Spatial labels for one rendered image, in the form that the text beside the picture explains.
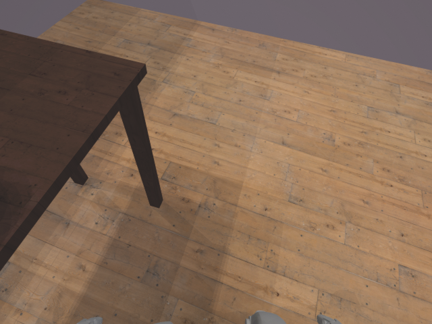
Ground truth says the table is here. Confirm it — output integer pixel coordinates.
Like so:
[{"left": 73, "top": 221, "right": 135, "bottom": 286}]
[{"left": 0, "top": 29, "right": 163, "bottom": 271}]

